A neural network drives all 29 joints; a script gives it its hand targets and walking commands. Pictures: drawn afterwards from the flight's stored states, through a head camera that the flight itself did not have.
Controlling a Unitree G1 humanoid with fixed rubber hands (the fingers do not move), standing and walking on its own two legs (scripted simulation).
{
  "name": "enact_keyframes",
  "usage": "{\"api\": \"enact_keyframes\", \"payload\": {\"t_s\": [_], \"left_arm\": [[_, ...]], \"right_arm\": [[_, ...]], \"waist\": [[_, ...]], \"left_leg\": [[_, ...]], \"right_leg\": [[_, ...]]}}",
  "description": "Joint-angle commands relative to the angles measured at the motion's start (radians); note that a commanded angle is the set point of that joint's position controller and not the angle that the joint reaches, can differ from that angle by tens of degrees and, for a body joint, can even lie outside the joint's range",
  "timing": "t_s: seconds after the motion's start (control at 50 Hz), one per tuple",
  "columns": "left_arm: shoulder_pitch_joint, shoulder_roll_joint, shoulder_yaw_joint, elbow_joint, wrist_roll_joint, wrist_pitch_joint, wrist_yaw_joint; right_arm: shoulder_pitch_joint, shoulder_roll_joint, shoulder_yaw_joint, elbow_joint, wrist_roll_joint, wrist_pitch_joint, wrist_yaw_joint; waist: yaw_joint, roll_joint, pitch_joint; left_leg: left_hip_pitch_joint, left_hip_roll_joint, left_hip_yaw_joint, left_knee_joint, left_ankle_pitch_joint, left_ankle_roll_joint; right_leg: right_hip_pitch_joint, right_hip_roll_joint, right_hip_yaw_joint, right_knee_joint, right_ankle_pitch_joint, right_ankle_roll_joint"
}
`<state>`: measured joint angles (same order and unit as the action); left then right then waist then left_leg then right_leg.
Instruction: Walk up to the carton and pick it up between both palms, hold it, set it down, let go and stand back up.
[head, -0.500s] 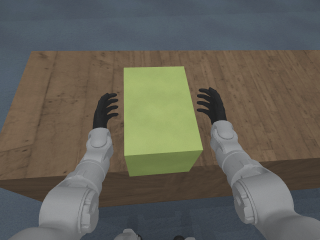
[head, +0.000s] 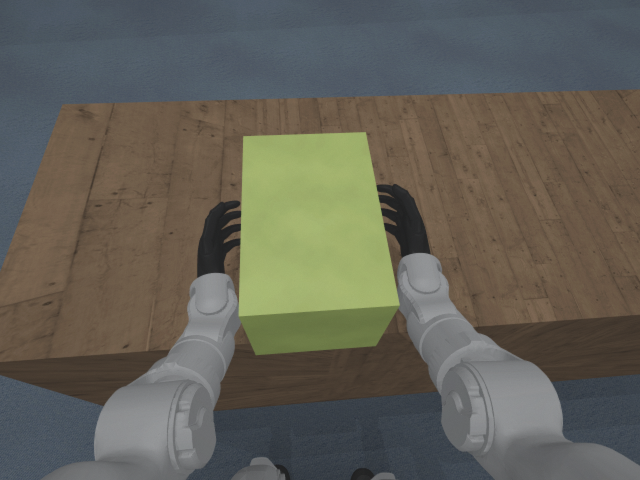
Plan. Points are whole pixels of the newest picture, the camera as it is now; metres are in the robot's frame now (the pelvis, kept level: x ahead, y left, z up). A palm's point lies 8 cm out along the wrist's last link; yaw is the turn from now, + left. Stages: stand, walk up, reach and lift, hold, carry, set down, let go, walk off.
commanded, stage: reach and lift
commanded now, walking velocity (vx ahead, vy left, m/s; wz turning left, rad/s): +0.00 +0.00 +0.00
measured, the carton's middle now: (310, 243) +0.41 +0.04 -0.02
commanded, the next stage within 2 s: none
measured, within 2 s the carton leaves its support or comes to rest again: leaves its support in 1.50 s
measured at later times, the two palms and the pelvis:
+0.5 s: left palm (214, 266) +0.37 +0.16 -0.02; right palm (410, 245) +0.40 -0.10 +0.01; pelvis +0.00 +0.00 +0.00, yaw +0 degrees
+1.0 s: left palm (214, 266) +0.37 +0.16 -0.02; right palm (410, 245) +0.40 -0.10 +0.01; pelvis +0.00 +0.00 +0.00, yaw +0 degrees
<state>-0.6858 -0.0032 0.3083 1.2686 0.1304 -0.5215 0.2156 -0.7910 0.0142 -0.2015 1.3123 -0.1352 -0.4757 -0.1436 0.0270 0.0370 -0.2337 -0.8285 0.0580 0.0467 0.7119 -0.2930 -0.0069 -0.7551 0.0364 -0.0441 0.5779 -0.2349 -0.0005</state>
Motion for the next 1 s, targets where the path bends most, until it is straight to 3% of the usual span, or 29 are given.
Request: {"api": "enact_keyframes", "payload": {"t_s": [0.0, 0.04, 0.08, 0.1, 0.12, 0.14, 0.16, 0.22, 0.24, 0.28, 0.3, 0.36, 0.38, 0.4, 0.48, 0.54, 0.58, 0.6, 0.64, 0.66, 0.76, 0.78, 0.82, 0.84, 0.86, 0.9, 0.94, 0.96, 0.98], "left_arm": [[-0.541, -0.673, -0.284, -0.073, 0.115, -0.111, -0.172], [-0.535, -0.664, -0.298, -0.031, 0.121, -0.098, -0.174], [-0.579, -0.66, -0.285, -0.022, 0.12, -0.101, -0.177], [-0.577, -0.641, -0.269, -0.058, 0.13, -0.091, -0.167], [-0.569, -0.677, -0.318, -0.064, 0.117, -0.098, -0.169], [-0.56, -0.651, -0.282, -0.064, 0.128, -0.109, -0.169], [-0.563, -0.681, -0.307, -0.063, 0.119, -0.107, -0.171], [-0.567, -0.681, -0.307, -0.052, 0.109, -0.096, -0.165], [-0.56, -0.677, -0.306, -0.047, 0.12, -0.089, -0.171], [-0.557, -0.679, -0.284, -0.029, 0.13, -0.094, -0.172], [-0.577, -0.697, -0.313, -0.068, 0.115, -0.097, -0.166], [-0.626, -0.675, -0.32, -0.028, 0.111, -0.099, -0.168], [-0.597, -0.682, -0.31, -0.027, 0.107, -0.094, -0.172], [-0.574, -0.668, -0.282, -0.014, 0.121, -0.086, -0.178], [-0.539, -0.702, -0.305, -0.037, 0.112, -0.095, -0.17], [-0.601, -0.708, -0.345, -0.052, 0.098, -0.095, -0.167], [-0.57, -0.708, -0.314, -0.036, 0.102, -0.096, -0.172], [-0.561, -0.727, -0.351, -0.03, 0.093, -0.093, -0.17], [-0.556, -0.689, -0.279, -0.02, 0.117, -0.093, -0.167], [-0.578, -0.721, -0.34, -0.044, 0.101, -0.091, -0.167], [-0.596, -0.691, -0.332, -0.058, 0.084, -0.088, -0.164], [-0.636, -0.729, -0.393, -0.096, 0.057, -0.101, -0.155], [-0.594, -0.75, -0.396, -0.064, 0.062, -0.084, -0.152], [-0.644, -0.729, -0.384, -0.12, 0.061, -0.089, -0.147], [-0.571, -0.721, -0.379, -0.088, 0.074, -0.081, -0.149], [-0.625, -0.737, -0.38, -0.064, 0.06, -0.078, -0.147], [-0.608, -0.757, -0.392, -0.088, 0.049, -0.081, -0.144], [-0.657, -0.735, -0.397, -0.115, 0.049, -0.085, -0.142], [-0.662, -0.739, -0.4, -0.136, 0.054, -0.091, -0.146]], "right_arm": [[-0.401, 0.784, 0.217, -0.114, -0.197, -0.083, 0.153], [-0.404, 0.763, 0.193, -0.089, -0.193, -0.074, 0.149], [-0.434, 0.763, 0.187, -0.084, -0.175, -0.07, 0.157], [-0.412, 0.739, 0.17, -0.041, -0.188, -0.06, 0.144], [-0.393, 0.738, 0.18, -0.05, -0.189, -0.069, 0.147], [-0.415, 0.76, 0.185, -0.071, -0.184, -0.078, 0.142], [-0.401, 0.764, 0.189, -0.08, -0.174, -0.074, 0.146], [-0.423, 0.764, 0.224, -0.09, -0.161, -0.066, 0.144], [-0.406, 0.743, 0.189, -0.068, -0.174, -0.061, 0.138], [-0.41, 0.765, 0.188, -0.048, -0.175, -0.052, 0.147], [-0.394, 0.784, 0.203, -0.073, -0.167, -0.053, 0.146], [-0.435, 0.771, 0.17, -0.049, -0.188, -0.06, 0.147], [-0.429, 0.775, 0.196, -0.061, -0.197, -0.064, 0.141], [-0.381, 0.765, 0.178, -0.026, -0.189, -0.051, 0.132], [-0.385, 0.787, 0.244, -0.078, -0.16, -0.053, 0.14], [-0.393, 0.787, 0.197, -0.061, -0.181, -0.046, 0.133], [-0.383, 0.781, 0.231, -0.055, -0.166, -0.054, 0.136], [-0.383, 0.79, 0.238, -0.05, -0.155, -0.044, 0.138], [-0.385, 0.784, 0.229, -0.053, -0.158, -0.04, 0.136], [-0.406, 0.808, 0.252, -0.075, -0.149, -0.037, 0.134], [-0.389, 0.79, 0.261, -0.065, -0.154, -0.024, 0.128], [-0.393, 0.802, 0.257, -0.099, -0.15, -0.033, 0.124], [-0.428, 0.797, 0.267, -0.096, -0.124, -0.027, 0.13], [-0.404, 0.79, 0.249, -0.05, -0.133, -0.017, 0.13], [-0.389, 0.774, 0.273, -0.069, -0.126, -0.019, 0.131], [-0.412, 0.776, 0.246, -0.074, -0.138, -0.007, 0.127], [-0.442, 0.794, 0.291, -0.13, -0.113, -0.017, 0.127], [-0.452, 0.776, 0.256, -0.124, -0.115, -0.019, 0.126], [-0.417, 0.816, 0.296, -0.104, -0.116, -0.017, 0.119]], "waist": [[0.035, 0.038, -0.657], [0.011, 0.053, -0.631], [0.034, 0.045, -0.598], [0.016, 0.024, -0.589], [-0.004, 0.066, -0.639], [0.035, 0.037, -0.638], [0.016, 0.063, -0.631], [0.032, 0.051, -0.63], [-0.007, 0.057, -0.606], [0.041, 0.053, -0.606], [0.015, 0.052, -0.622], [0.01, 0.056, -0.653], [0.028, 0.039, -0.625], [-0.001, 0.011, -0.561], [0.052, 0.043, -0.608], [0.002, 0.035, -0.632], [0.04, 0.034, -0.597], [0.02, 0.051, -0.626], [0.047, 0.013, -0.576], [0.02, 0.034, -0.609], [0.034, 0.025, -0.589], [-0.001, 0.028, -0.68], [0.028, 0.046, -0.658], [0.012, 0.061, -0.633], [0.03, 0.048, -0.6], [0.004, 0.033, -0.614], [0.037, 0.055, -0.664], [0.013, 0.058, -0.647], [0.041, 0.032, -0.672]], "left_leg": [[0.427, -0.029, -0.014, 0.009, 0.633, -0.09], [0.46, -0.022, -0.017, -0.004, 0.623, -0.092], [0.441, -0.025, -0.015, 0.007, 0.597, -0.089], [0.472, -0.015, -0.023, -0.01, 0.629, -0.083], [0.499, -0.012, -0.027, -0.008, 0.629, -0.088], [0.461, -0.021, -0.018, 0.013, 0.664, -0.086], [0.482, -0.02, -0.024, 0.007, 0.644, -0.089], [0.491, -0.022, -0.027, 0.003, 0.645, -0.094], [0.505, -0.016, -0.035, -0.005, 0.646, -0.088], [0.502, -0.02, -0.023, 0.001, 0.61, -0.087], [0.49, -0.019, -0.028, 0.009, 0.6, -0.081], [0.478, -0.025, -0.017, 0.019, 0.611, -0.083], [0.443, -0.031, -0.001, 0.006, 0.594, -0.084], [0.454, -0.035, -0.012, 0.0, 0.561, -0.067], [0.455, -0.026, -0.014, -0.008, 0.587, -0.08], [0.464, -0.027, -0.021, 0.008, 0.585, -0.074], [0.437, -0.027, -0.021, 0.002, 0.6, -0.08], [0.47, -0.026, -0.016, 0.009, 0.606, -0.092], [0.432, -0.028, -0.021, 0.002, 0.572, -0.071], [0.474, -0.023, -0.03, 0.01, 0.583, -0.076], [0.445, -0.038, -0.016, 0.004, 0.569, -0.07], [0.447, -0.027, -0.039, 0.017, 0.576, -0.068], [0.465, -0.022, -0.031, 0.02, 0.601, -0.087], [0.498, -0.02, -0.047, 0.02, 0.582, -0.084], [0.512, -0.019, -0.045, 0.012, 0.597, -0.084], [0.489, -0.026, -0.038, -0.001, 0.546, -0.083], [0.503, -0.026, -0.043, 0.02, 0.568, -0.082], [0.479, -0.025, -0.052, 0.018, 0.557, -0.081], [0.455, -0.034, -0.035, 0.008, 0.555, -0.075]], "right_leg": [[0.357, 0.013, 0.006, 0.056, 0.474, -0.012], [0.316, 0.022, -0.013, 0.041, 0.395, -0.026], [0.315, 0.017, -0.014, 0.04, 0.383, -0.02], [0.306, 0.022, -0.01, 0.034, 0.387, -0.017], [0.272, 0.024, -0.014, 0.025, 0.369, -0.035], [0.312, 0.018, -0.002, 0.038, 0.416, -0.032], [0.29, 0.019, -0.001, 0.032, 0.377, -0.035], [0.294, 0.028, -0.018, 0.034, 0.37, -0.027], [0.296, 0.024, -0.016, 0.015, 0.372, -0.034], [0.263, 0.026, -0.005, 0.013, 0.317, -0.04], [0.253, 0.028, -0.006, 0.028, 0.309, -0.038], [0.249, 0.031, -0.01, 0.035, 0.333, -0.039], [0.293, 0.033, -0.017, 0.032, 0.362, -0.023], [0.325, 0.023, -0.003, 0.033, 0.374, -0.021], [0.337, 0.026, 0.003, 0.035, 0.38, -0.024], [0.285, 0.036, -0.008, 0.028, 0.346, -0.034], [0.323, 0.032, 0.002, 0.035, 0.357, -0.024], [0.324, 0.034, -0.005, 0.04, 0.369, -0.018], [0.368, 0.028, 0.014, 0.046, 0.366, -0.025], [0.331, 0.032, -0.001, 0.047, 0.374, -0.03], [0.341, 0.035, 0.006, 0.038, 0.351, -0.012], [0.325, 0.04, 0.005, 0.054, 0.362, -0.023], [0.286, 0.053, -0.004, 0.037, 0.344, -0.021], [0.272, 0.051, -0.006, 0.036, 0.306, -0.035], [0.266, 0.056, -0.007, 0.029, 0.296, -0.03], [0.263, 0.054, -0.011, 0.016, 0.275, -0.02], [0.28, 0.047, 0.002, 0.035, 0.291, -0.026], [0.293, 0.046, 0.003, 0.037, 0.308, -0.031], [0.339, 0.044, 0.009, 0.038, 0.344, -0.02]]}}
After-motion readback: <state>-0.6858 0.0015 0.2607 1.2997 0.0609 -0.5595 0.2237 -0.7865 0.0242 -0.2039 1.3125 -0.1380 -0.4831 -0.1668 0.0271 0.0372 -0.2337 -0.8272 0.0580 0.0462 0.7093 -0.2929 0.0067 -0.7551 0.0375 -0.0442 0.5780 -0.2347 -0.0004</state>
